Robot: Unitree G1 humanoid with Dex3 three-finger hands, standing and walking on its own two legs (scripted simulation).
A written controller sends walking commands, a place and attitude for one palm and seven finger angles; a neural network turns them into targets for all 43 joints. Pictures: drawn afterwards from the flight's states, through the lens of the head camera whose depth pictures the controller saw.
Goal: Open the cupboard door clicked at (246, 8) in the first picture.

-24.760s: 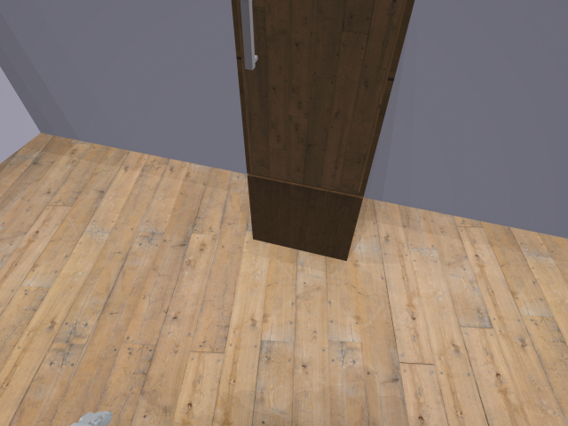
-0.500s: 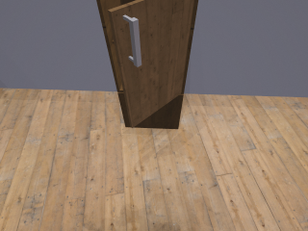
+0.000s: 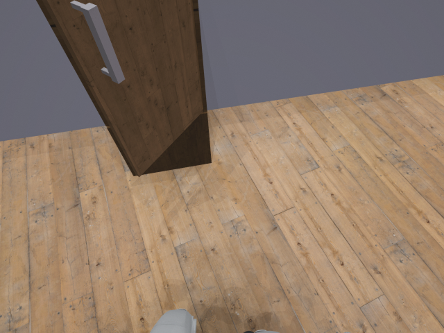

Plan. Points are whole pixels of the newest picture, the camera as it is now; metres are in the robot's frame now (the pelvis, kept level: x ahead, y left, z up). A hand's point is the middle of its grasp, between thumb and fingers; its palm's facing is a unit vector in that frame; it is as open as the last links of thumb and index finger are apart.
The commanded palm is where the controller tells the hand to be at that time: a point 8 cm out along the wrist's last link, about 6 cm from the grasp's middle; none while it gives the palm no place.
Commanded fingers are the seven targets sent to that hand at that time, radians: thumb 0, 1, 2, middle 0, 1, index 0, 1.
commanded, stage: walk to a spot facing it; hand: left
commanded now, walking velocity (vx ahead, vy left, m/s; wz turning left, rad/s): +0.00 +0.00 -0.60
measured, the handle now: (99, 44) +0.62 +0.30 +0.14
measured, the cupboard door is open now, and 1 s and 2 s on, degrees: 45 45 45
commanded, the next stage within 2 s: none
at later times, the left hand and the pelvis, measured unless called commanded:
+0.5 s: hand (135, 318) +0.15 +0.20 -0.17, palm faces -0.26 -0.92 -0.29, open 7.4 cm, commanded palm none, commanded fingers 0.00 0.90 0.90 -0.20 -0.30 -0.20 -0.30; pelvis -0.01 +0.01 -0.02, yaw -17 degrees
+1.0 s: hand (187, 296) +0.20 +0.10 -0.16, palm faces -0.55 -0.80 -0.25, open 7.4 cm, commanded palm none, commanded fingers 0.00 0.90 0.90 -0.20 -0.30 -0.20 -0.30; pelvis +0.00 -0.02 -0.01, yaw -35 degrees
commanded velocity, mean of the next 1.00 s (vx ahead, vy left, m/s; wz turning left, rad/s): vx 0.09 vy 0.00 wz -0.60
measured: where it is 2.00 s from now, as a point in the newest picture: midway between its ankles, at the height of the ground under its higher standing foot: (300, 314)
